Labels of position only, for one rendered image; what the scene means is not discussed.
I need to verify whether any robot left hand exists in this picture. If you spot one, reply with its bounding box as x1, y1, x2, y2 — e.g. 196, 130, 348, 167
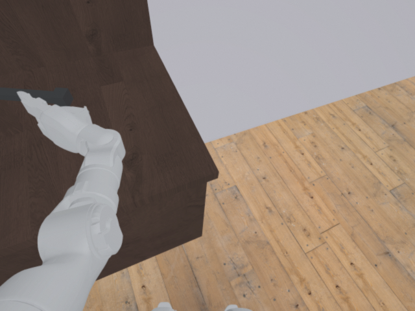
17, 91, 92, 153

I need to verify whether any robot left upper arm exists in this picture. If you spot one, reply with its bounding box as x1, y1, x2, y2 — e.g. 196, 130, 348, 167
0, 202, 123, 311

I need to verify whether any counter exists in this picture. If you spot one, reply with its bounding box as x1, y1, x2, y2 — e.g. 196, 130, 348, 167
0, 0, 219, 286

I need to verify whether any tap lever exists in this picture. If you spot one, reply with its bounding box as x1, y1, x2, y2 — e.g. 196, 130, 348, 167
0, 87, 73, 107

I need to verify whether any robot left shin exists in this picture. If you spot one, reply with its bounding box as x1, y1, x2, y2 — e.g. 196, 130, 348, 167
158, 302, 172, 308

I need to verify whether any robot left forearm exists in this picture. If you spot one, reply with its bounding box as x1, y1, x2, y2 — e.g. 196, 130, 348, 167
38, 124, 126, 259

